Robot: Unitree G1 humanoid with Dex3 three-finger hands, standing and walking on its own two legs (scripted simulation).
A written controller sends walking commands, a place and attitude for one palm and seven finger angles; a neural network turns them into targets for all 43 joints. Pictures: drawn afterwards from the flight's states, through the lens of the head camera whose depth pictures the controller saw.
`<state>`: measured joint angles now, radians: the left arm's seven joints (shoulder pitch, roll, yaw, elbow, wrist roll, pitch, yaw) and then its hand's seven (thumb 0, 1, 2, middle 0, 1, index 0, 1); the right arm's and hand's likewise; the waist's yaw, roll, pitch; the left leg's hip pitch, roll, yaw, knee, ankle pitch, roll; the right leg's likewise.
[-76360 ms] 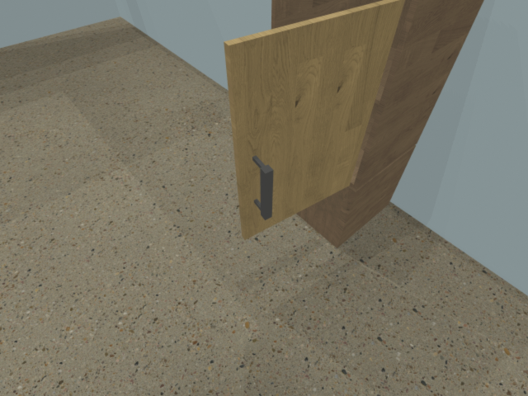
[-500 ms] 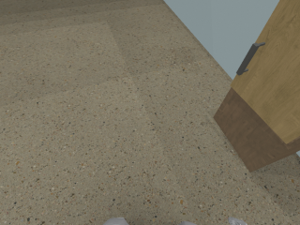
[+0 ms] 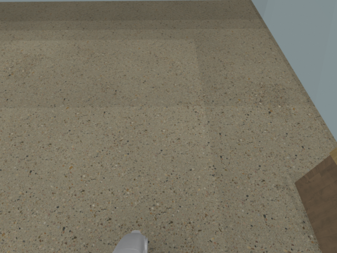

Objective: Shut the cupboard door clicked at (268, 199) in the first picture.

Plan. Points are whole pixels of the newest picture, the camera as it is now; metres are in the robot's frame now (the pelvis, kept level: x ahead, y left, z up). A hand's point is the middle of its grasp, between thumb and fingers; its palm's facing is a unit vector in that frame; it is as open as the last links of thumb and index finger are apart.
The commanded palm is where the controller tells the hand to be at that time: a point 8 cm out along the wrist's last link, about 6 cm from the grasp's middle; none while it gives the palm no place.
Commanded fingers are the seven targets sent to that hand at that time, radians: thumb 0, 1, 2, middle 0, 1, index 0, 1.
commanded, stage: walk to a spot facing it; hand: left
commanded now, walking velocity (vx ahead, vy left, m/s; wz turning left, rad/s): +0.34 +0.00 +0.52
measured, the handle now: out of the picture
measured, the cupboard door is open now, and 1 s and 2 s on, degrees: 5 5 5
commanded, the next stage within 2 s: turn to face it in 0.34 s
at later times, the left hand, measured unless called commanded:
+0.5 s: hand (95, 193) +0.29 +0.25 -0.15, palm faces +0.14 -0.96 -0.23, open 7.3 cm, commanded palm none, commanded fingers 0.00 0.90 0.90 -0.20 -0.30 -0.20 -0.30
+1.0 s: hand (100, 177) +0.36 +0.26 -0.19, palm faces +0.02 -0.98 -0.19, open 7.3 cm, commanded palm none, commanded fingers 0.00 0.90 0.90 -0.20 -0.30 -0.20 -0.30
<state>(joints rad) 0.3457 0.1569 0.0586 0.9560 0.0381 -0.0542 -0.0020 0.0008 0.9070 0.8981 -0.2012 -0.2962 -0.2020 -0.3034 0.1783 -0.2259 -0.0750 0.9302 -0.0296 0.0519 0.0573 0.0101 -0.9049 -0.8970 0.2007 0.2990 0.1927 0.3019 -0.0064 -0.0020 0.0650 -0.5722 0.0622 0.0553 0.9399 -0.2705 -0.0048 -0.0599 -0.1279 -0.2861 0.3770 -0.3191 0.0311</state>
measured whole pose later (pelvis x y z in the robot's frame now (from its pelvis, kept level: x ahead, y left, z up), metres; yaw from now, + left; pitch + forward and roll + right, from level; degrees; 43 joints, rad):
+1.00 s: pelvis +0.32 +0.07 -0.01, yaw -5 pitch +0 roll -1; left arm 0.27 0.19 0.10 0.97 0.02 0.06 -0.01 0.00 0.92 0.90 -0.20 -0.30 -0.20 -0.30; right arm 0.13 -0.16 -0.03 0.91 -0.02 0.00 -0.03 0.00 -0.90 -0.90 0.20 0.30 0.20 0.30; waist 0.03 -0.02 0.05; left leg -0.33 0.04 0.03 0.59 -0.25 0.01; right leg -0.36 0.06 0.06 0.72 -0.43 0.00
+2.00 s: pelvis +0.37 +0.07 +0.00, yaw -42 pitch +1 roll -2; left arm 0.15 0.25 0.10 0.87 0.03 0.09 -0.05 0.00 0.91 0.90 -0.20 -0.30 -0.20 -0.30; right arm 0.24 -0.21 -0.02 0.90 -0.03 0.02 -0.02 0.01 -0.90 -0.90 0.21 0.30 0.20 0.30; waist -0.01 0.01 0.08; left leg -0.24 0.14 0.19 0.51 -0.27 -0.01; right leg -0.39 -0.03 -0.06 0.87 -0.45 0.04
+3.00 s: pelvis +0.37 +0.02 -0.01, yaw -74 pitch +1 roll +1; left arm 0.18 0.19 0.05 0.90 0.03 0.04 -0.01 0.00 0.91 0.90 -0.20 -0.30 -0.20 -0.30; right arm 0.21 -0.27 -0.05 0.94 -0.02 0.06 -0.02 0.01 -0.90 -0.90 0.20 0.30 0.19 0.30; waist -0.02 0.04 0.06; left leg -0.48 0.06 0.04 1.02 -0.41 -0.08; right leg -0.23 0.01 0.00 0.50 -0.29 -0.03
